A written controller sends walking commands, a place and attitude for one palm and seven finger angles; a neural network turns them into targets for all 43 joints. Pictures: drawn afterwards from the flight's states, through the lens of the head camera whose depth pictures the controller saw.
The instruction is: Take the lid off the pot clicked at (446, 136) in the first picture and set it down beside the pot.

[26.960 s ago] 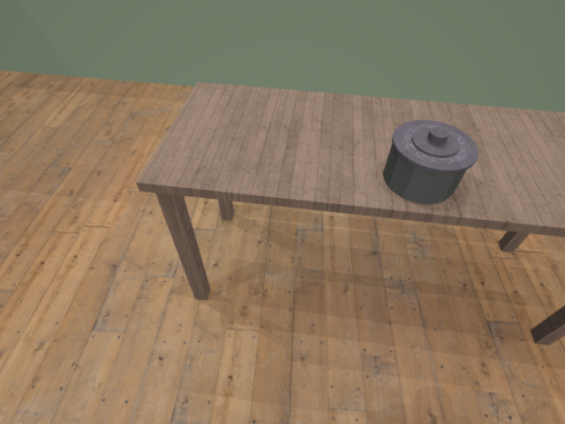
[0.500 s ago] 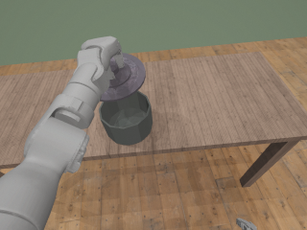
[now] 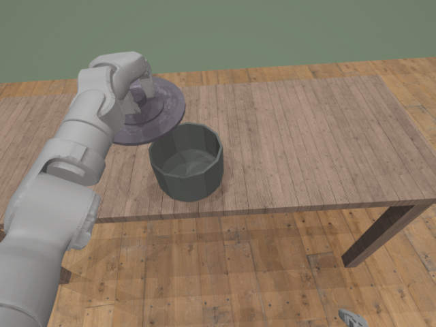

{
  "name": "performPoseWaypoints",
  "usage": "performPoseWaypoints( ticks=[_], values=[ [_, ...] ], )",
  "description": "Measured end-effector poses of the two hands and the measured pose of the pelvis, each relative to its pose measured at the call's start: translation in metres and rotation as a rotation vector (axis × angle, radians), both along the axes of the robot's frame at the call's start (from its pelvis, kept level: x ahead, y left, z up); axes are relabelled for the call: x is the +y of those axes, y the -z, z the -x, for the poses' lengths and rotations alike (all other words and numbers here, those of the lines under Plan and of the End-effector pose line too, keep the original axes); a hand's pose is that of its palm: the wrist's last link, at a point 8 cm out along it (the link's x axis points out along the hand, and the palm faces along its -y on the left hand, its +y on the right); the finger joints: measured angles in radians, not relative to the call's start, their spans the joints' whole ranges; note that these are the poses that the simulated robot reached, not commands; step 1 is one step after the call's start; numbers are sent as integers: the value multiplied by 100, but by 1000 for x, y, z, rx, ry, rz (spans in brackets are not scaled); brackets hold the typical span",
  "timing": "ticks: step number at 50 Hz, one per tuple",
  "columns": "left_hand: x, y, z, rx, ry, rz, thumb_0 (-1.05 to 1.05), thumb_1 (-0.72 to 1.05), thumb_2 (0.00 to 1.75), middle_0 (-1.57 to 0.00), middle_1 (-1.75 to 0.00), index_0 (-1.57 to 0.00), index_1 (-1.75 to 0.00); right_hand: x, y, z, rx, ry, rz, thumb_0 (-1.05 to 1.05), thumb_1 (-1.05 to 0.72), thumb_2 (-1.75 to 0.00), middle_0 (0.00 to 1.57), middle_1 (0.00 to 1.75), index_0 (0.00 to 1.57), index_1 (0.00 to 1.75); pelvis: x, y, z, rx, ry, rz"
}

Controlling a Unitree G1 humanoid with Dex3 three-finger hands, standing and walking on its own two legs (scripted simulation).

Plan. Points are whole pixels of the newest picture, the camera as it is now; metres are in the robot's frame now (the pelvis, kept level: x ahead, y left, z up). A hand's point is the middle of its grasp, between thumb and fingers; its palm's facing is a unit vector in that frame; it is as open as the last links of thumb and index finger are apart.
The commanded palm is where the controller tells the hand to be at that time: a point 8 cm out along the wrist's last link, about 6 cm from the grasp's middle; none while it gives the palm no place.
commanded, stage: move the lid sideways beside the pot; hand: left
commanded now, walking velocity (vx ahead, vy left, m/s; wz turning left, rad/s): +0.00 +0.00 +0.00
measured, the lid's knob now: (135, 98) +0.51 +0.15 +0.15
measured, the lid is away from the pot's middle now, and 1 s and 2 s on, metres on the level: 0.08 0.20 0.21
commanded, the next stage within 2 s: lower the lid onto the table in 1.36 s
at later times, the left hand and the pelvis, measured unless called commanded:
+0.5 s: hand (95, 102) +0.48 +0.21 +0.17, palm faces -0.33 -0.06 -0.94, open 7.1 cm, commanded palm +0.48 +0.22 +0.25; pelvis +0.00 +0.00 +0.00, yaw +0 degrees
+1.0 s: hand (62, 107) +0.47 +0.27 +0.17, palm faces -0.35 -0.08 -0.93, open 7.1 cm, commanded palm +0.48 +0.27 +0.25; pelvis +0.00 +0.01 +0.00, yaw +0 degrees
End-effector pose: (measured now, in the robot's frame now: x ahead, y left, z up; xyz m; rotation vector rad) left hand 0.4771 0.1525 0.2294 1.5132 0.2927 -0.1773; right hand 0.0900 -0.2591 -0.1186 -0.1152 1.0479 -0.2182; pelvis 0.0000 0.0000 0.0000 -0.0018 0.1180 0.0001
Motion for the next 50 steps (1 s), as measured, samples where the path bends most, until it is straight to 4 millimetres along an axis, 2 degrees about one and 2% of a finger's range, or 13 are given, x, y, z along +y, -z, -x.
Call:
performPoseWaypoints(
  ticks=[10, 28, 50],
  values=[
    [20, -3, 1, 6, -22, -3, -3, 35, 63, -75, -97, -66, -92, 2, 0, 9, 16, 15, -1, 1, -91, -90, 20, 30, 20, 30, 2, 0, 1, -1, 6, 3],
    [66, 1, 1, 39, -58, -14, -4, 35, 63, -75, -97, -66, -92, -7, -4, 28, 79, 42, 51, 1, -91, -90, 20, 30, 20, 30, 6, 0, 2, 8, 5, 12],
    [118, 1, 6, 69, -112, -13, -4, 36, 63, -75, -97, -66, -92, 1, -4, 27, 117, 35, 54, 1, -91, -90, 20, 30, 20, 30, 12, 1, 2, 24, -1, 22]
  ],
)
